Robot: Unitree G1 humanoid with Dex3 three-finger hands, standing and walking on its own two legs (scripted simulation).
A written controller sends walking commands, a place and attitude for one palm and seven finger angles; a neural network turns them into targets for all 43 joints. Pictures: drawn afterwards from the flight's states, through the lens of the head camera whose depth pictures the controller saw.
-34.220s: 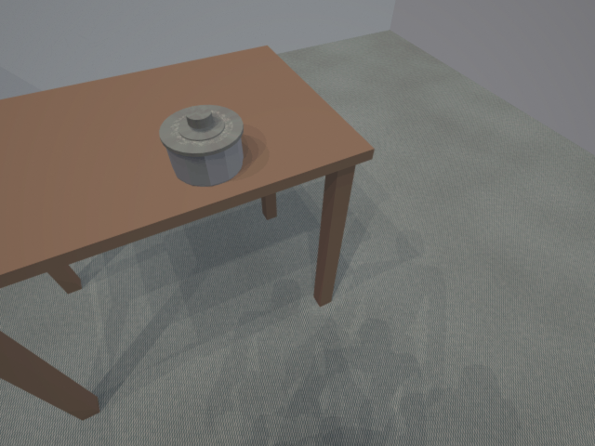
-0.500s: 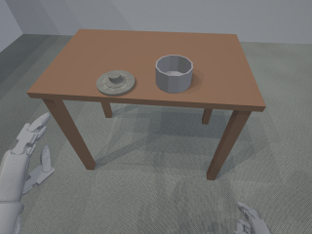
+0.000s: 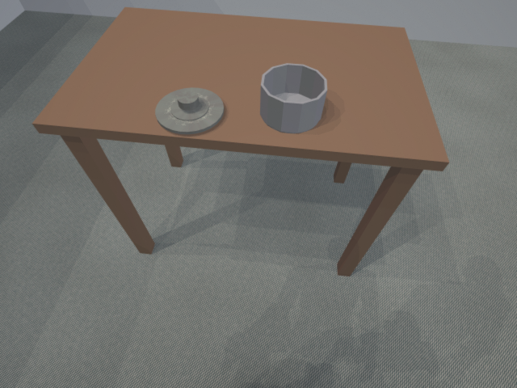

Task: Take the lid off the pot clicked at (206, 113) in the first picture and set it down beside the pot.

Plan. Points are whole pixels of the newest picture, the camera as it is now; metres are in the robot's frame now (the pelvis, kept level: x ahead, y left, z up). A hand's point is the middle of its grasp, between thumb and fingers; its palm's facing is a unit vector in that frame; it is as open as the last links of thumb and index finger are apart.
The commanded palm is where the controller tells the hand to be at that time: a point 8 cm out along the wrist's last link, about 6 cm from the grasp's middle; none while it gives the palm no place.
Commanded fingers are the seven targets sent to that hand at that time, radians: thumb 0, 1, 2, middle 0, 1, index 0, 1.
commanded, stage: let the arm hang, fingers relaxed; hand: left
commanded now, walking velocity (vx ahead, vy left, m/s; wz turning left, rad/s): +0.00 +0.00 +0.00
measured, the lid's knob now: (188, 100) +0.69 +0.19 +0.01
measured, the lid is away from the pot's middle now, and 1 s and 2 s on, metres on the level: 0.24 0.24 0.24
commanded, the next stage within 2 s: look to check the result in 0.98 s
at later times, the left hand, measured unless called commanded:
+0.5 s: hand out of the picture +0.02 +0.16 -0.18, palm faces +0.00 -0.98 -0.19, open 7.3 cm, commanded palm none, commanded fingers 0.00 0.90 0.90 -0.20 -0.30 -0.20 -0.30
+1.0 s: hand out of the picture +0.03 +0.16 -0.18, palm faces -0.01 -0.98 -0.19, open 7.3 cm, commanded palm none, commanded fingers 0.00 0.90 0.90 -0.20 -0.30 -0.20 -0.30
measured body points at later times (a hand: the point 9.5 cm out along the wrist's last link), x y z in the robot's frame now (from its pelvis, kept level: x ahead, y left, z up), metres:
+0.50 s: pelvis +0.00 -0.01 +0.00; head +0.03 -0.01 +0.45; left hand +0.02 +0.21 -0.16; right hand +0.00 -0.23 -0.16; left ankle +0.01 +0.11 -0.74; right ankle -0.04 -0.12 -0.74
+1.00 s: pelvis +0.02 -0.01 +0.00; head +0.05 -0.01 +0.45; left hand +0.03 +0.21 -0.16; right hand +0.01 -0.23 -0.16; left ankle +0.01 +0.11 -0.74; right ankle -0.04 -0.12 -0.74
